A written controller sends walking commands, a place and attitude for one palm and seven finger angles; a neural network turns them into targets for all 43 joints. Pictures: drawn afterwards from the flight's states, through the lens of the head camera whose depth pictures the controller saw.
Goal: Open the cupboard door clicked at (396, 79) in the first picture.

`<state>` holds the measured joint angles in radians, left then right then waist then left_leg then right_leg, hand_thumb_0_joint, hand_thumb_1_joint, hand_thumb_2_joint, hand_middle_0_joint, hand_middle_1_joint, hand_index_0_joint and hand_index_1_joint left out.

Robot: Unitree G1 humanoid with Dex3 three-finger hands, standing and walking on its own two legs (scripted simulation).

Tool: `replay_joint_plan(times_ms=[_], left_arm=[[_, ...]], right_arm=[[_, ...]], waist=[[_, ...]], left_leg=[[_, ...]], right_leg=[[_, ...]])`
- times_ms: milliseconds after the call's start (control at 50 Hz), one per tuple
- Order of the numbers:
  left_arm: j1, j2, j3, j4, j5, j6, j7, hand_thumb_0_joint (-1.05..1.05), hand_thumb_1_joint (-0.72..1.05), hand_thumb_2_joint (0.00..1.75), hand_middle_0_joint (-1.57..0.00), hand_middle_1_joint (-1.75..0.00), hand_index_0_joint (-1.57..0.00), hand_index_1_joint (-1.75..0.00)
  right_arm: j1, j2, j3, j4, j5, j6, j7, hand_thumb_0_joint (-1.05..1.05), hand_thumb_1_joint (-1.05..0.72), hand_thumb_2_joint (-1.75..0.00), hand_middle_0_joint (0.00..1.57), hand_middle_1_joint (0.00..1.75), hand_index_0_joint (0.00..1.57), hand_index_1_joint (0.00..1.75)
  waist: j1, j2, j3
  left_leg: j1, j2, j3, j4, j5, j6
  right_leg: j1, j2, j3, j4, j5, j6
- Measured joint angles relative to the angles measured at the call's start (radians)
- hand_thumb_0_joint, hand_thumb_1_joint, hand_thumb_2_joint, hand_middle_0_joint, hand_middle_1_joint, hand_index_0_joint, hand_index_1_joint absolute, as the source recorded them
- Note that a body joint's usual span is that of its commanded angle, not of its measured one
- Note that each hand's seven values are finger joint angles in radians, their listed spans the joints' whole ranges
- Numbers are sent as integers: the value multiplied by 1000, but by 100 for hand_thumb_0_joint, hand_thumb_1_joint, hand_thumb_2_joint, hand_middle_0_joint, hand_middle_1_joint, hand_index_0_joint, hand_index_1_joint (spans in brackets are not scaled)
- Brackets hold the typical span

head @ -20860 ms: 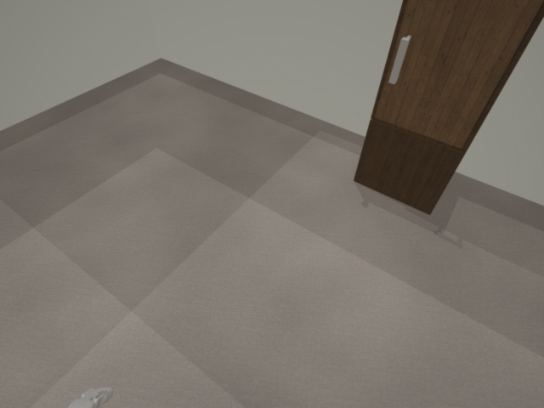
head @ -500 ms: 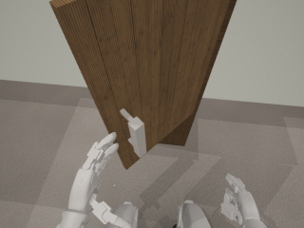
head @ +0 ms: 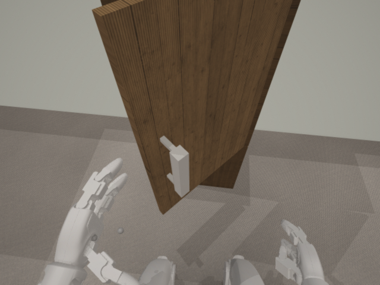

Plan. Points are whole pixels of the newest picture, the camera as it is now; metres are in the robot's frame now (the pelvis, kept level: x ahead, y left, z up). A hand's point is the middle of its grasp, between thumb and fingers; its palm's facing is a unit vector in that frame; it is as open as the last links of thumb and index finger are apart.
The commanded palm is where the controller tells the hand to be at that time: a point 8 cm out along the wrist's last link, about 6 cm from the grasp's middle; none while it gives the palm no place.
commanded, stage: draw the hand back to the body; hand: left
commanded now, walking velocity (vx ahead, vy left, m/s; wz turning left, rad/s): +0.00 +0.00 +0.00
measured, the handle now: (174, 167) +0.35 +0.06 +0.05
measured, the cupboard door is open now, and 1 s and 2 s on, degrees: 49 49 49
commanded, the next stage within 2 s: step back with the hand held close in 1.38 s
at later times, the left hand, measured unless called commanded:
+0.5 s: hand (53, 211) +0.21 +0.20 +0.16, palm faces +0.17 -0.93 -0.33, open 14.9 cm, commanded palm +0.17 +0.25 +0.19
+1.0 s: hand out of the picture +0.23 +0.26 +0.27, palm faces +0.45 -0.78 -0.43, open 9.1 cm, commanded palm +0.18 +0.30 +0.29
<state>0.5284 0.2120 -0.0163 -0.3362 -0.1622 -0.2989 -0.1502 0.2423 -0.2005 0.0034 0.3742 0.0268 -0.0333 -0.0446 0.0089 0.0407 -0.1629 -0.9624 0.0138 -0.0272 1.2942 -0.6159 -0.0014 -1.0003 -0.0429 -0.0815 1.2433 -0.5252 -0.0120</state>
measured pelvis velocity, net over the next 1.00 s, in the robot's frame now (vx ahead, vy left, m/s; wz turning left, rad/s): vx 0.04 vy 0.00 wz -0.01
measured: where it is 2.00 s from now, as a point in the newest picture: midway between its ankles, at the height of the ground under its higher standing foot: outside the picture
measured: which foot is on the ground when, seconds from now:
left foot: down 0.00-1.00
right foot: down 0.00-1.00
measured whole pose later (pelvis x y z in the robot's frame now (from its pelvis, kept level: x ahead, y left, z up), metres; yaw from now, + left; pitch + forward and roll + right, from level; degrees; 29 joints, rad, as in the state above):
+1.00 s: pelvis +0.04 +0.00 +0.11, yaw -1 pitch -3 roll -1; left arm 0.49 0.36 0.33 -0.44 -0.05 -0.05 0.14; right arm 0.22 -0.23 0.04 0.59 0.01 -0.14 -0.10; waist 0.06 0.07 -0.01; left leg -0.13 0.01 0.01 0.52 -0.34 0.01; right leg -0.18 -0.02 -0.06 0.51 -0.27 0.00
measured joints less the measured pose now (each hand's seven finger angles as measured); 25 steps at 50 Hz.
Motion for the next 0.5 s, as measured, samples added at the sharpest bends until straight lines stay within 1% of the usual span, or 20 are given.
replay_joint_plan(times_ms=[60, 140, 220, 320, 340, 360, 400, 440, 500], left_arm=[[33, 1, 25, -18, -15, 34, 5, -1, -50, 30, -16, -30, -15, -30], [60, -1, 32, -10, -26, 59, -6, -1, -50, 30, -15, -30, -15, -30], [70, 22, 40, -9, -32, 65, -22, -1, -50, 30, -15, -30, -15, -30], [85, 52, 90, -43, -59, 62, -31, -1, -47, 31, -16, -30, -16, -30], [86, 65, 95, -58, -30, 81, -3, -1, -45, 32, -16, -30, -16, -30], [90, 81, 98, -77, 5, 114, 40, -1, -43, 32, -16, -30, -16, -30], [109, 92, 101, -110, 53, 179, 120, -1, -39, 34, -16, -30, -16, -30], [127, 86, 99, -129, 85, 229, 178, -1, -34, 36, -16, -30, -16, -30], [140, 85, 100, -134, 113, 275, 233, -1, -25, 40, -17, -30, -16, -30]], right_arm=[[26, -1, 13, -6, 9, 6, -6, 2, -90, -90, 20, 30, 20, 30], [50, -16, 27, -17, 11, -8, -14, 2, -90, -90, 20, 30, 20, 30], [60, -29, 27, -22, 10, -28, -21, 2, -90, -90, 20, 30, 20, 30], [62, -35, 19, -10, 17, -46, -22, 2, -90, -90, 20, 30, 20, 30], [65, -33, 18, -7, 17, -43, -28, 2, -90, -90, 20, 30, 20, 30], [66, -29, 18, -2, 15, -37, -37, 2, -90, -90, 20, 30, 20, 30], [68, -24, 22, 3, 11, -27, -50, 2, -90, -90, 20, 30, 20, 30], [68, -22, 24, 5, 8, -22, -57, 2, -90, -90, 20, 30, 20, 30], [64, -19, 33, 22, 3, -22, -65, 2, -90, -90, 20, 30, 20, 30]], waist=[[-7, 10, -4], [-18, 12, -3], [-20, 3, 6], [-16, 2, 11], [-9, -1, 9], [-3, -4, 7], [0, -1, 5], [1, 12, 9], [10, 24, 22]], left_leg=[[68, -2, 0, -65, 23, 5], [137, -5, 0, -131, 47, 9], [188, -4, 0, -168, 57, 11], [254, 2, -1, -209, 61, 11], [272, 3, 3, -223, 63, 11], [295, 3, 7, -242, 67, 11], [341, 0, 12, -288, 82, 12], [386, -2, 14, -331, 96, 15], [450, -5, 19, -392, 118, 19]], right_leg=[[72, 0, -1, -68, 22, 5], [145, -1, -3, -138, 46, 10], [198, 2, -4, -178, 57, 12], [268, 10, -6, -226, 66, 13], [283, 11, -3, -238, 68, 14], [302, 11, 2, -254, 72, 15], [346, 10, 6, -294, 83, 19], [391, 9, 6, -337, 97, 21], [453, 8, 11, -394, 117, 24]])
